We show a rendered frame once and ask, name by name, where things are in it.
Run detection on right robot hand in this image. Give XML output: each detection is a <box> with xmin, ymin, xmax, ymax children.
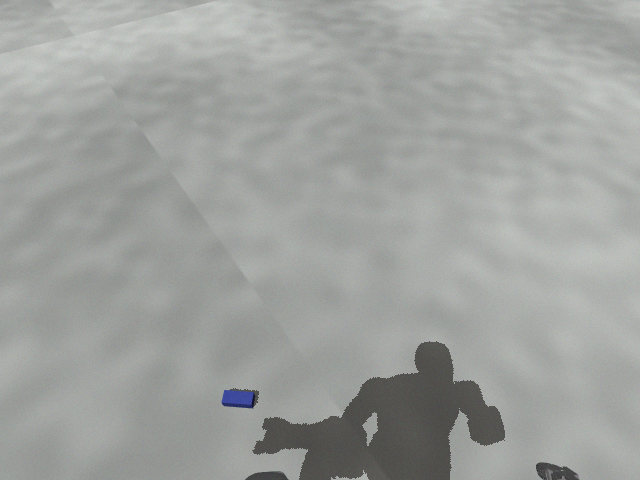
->
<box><xmin>536</xmin><ymin>462</ymin><xmax>579</xmax><ymax>480</ymax></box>

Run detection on small box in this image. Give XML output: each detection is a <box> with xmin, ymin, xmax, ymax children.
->
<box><xmin>221</xmin><ymin>390</ymin><xmax>255</xmax><ymax>408</ymax></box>

